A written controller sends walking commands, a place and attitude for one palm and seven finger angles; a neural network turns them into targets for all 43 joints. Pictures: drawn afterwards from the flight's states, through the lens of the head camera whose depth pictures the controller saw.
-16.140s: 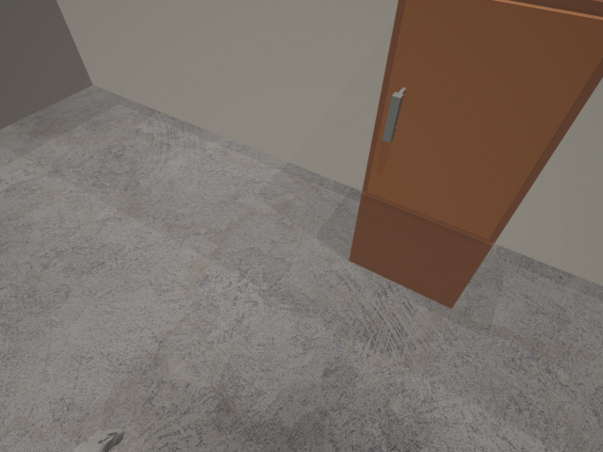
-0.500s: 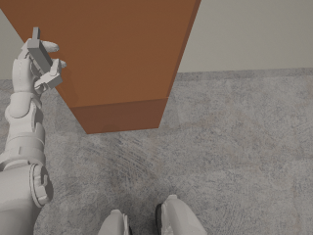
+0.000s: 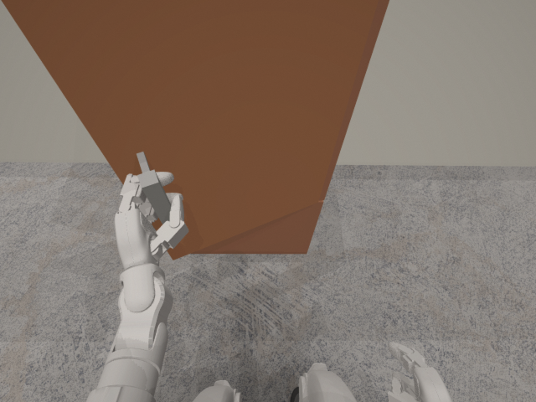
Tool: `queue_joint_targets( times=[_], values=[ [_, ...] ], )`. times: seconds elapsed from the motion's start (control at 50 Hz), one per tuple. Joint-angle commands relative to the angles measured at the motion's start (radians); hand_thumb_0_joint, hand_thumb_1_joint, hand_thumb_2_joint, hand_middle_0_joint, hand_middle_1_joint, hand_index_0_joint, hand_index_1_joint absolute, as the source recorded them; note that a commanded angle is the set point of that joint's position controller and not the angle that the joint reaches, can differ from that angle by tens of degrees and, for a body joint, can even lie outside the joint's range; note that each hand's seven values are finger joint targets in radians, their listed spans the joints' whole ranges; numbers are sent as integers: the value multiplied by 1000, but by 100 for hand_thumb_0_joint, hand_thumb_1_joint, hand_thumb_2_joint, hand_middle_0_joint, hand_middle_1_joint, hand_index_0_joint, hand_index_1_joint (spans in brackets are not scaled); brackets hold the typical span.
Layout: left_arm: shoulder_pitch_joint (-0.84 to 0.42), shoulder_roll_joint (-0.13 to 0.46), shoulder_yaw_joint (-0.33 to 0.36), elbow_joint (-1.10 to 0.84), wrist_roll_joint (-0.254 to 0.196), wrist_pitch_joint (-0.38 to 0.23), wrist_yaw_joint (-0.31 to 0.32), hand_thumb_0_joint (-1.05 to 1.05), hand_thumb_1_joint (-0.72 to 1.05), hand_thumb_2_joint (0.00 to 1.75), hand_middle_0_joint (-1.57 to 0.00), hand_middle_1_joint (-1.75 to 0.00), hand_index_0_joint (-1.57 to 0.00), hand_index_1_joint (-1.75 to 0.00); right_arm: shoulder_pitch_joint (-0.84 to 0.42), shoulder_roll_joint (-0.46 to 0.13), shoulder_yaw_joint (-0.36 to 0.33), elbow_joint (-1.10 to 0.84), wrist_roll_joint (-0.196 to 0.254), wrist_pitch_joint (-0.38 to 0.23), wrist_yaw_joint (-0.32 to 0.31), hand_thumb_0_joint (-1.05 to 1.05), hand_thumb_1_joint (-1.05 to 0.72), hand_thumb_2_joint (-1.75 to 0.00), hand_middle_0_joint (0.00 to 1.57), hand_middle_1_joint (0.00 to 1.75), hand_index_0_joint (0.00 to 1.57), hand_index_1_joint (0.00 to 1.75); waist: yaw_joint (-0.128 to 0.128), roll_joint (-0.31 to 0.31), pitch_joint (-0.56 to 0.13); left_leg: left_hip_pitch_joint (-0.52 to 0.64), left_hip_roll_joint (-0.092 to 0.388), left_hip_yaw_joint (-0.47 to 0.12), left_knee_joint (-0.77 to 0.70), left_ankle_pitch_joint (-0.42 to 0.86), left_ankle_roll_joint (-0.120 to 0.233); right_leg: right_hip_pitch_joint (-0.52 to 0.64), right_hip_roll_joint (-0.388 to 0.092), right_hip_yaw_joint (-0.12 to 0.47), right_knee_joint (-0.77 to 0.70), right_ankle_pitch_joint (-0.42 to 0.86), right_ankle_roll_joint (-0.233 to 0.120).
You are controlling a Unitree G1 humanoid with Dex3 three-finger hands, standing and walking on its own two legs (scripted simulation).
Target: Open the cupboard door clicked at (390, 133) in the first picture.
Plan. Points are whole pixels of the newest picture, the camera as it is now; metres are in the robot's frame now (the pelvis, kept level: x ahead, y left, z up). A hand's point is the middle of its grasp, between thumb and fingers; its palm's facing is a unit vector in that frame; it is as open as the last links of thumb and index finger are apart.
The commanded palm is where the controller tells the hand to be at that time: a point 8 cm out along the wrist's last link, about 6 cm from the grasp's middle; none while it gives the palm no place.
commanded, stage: pull the door open along its arc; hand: left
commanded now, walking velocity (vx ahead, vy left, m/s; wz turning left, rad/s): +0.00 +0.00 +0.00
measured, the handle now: (157, 192) +0.41 +0.18 +0.04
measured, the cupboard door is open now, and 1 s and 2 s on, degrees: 24 45 46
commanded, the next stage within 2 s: open thumb and fingers to let go in 0.38 s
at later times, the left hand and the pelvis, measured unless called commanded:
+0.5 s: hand (237, 280) +0.28 +0.05 +0.04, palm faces +0.41 -0.91 -0.01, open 6.2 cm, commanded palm +0.24 +0.10 +0.03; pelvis -0.01 -0.04 +0.00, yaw +4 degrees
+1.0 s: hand (234, 277) +0.28 +0.06 +0.04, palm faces +0.41 -0.91 -0.01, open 12.5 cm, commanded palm +0.24 +0.10 +0.03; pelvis -0.03 -0.05 -0.01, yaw +5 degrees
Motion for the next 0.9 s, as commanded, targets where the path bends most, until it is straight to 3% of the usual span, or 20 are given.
queue_joint_targets(
  times=[0.0,0.02,0.04,0.12,0.3,0.4,0.46,0.5,0.56,0.64,0.7,0.86,0.88],
  values=[
    [-23,56,-2,-278,68,-71,176,0,90,90,-40,-135,-40,-135,57,-104,-53,-97,-13,-30,-4,0,-90,-90,20,30,20,30,52,-36,-378,98,-2,-56,-117,547,-62,451,-2,14,-34,475,-12],
    [-12,38,-27,-298,89,-69,197,0,90,90,-40,-135,-40,-135,47,-99,-51,-99,-15,-30,-6,0,-90,-90,20,30,20,30,55,-13,-371,105,-3,-55,-122,538,-64,449,-4,13,-37,463,-14],
    [-14,18,-57,-310,106,-66,217,0,90,90,-40,-135,-40,-135,40,-98,-51,-100,-18,-31,-10,0,-90,-90,20,30,20,30,43,-43,-364,107,-3,-61,-120,525,-59,440,-2,12,-44,454,-14],
    [-7,-57,-143,-318,154,-53,289,0,90,90,-40,-135,-40,-135,4,-80,-45,-87,-28,-46,-22,0,-90,-90,20,30,20,30,35,-60,-320,90,-12,-60,-131,418,-52,441,-11,19,-68,389,-8],
    [161,-187,-323,-390,197,-34,319,0,90,90,-40,-135,-40,-135,-46,-54,-40,-80,-40,-99,-30,0,-90,-90,20,30,20,30,35,-74,-306,84,-23,-55,-127,360,-45,474,-28,41,-105,376,-5],
    [237,-216,-381,-439,227,-17,331,0,90,90,-40,-135,-40,-135,-71,-44,-34,-87,-44,-128,-35,0,-90,-90,20,30,20,30,27,-119,-271,47,-28,-64,-118,292,-42,482,-47,74,-132,325,5],
    [53,-154,-343,-412,262,-17,365,0,90,90,-40,-135,-40,-135,-83,-51,-30,-61,-51,-136,-50,0,-90,-90,20,30,20,30,2,-94,-221,4,-31,-73,-86,232,-39,411,-60,108,-141,218,7],
    [27,-151,-319,-372,258,-23,379,0,76,84,-39,-134,-39,-134,-92,-44,-28,-50,-53,-145,-56,0,-90,-90,20,30,20,30,7,-87,-218,-17,-37,-72,-70,199,-40,404,-68,131,-153,148,10],
    [44,-131,-284,-357,233,-26,372,0,55,75,-38,-131,-38,-131,-94,-42,-33,-49,-50,-149,-66,0,-90,-90,20,30,20,30,19,-122,-281,-34,-41,-69,-57,196,-41,467,-83,166,-164,170,18],
    [27,-128,-269,-361,183,-18,331,0,27,63,-35,-128,-35,-128,-98,-48,-31,-53,-42,-145,-71,0,-90,-90,20,30,20,30,24,-109,-304,-37,-45,-69,-64,196,-42,510,-88,179,-175,191,20],
    [0,-132,-272,-345,161,-14,311,0,6,54,-34,-126,-34,-126,-105,-49,-28,-52,-38,-144,-75,0,-90,-90,20,30,20,30,12,-135,-274,-45,-43,-71,-65,167,-41,494,-94,188,-193,141,29],
    [-72,-124,-258,-296,170,-28,322,0,-50,30,-30,-120,-30,-120,-109,-56,-28,-53,-42,-151,-73,0,-90,-90,20,30,20,30,13,-131,-260,-52,-44,-71,-64,142,-35,443,-86,174,-191,29,21],
    [-68,-115,-249,-283,173,-28,325,0,-50,30,-30,-120,-30,-120,-109,-56,-28,-52,-41,-150,-73,0,-90,-90,20,30,20,30,18,-135,-251,-57,-44,-72,-68,134,-36,442,-86,176,-196,7,19]
  ],
)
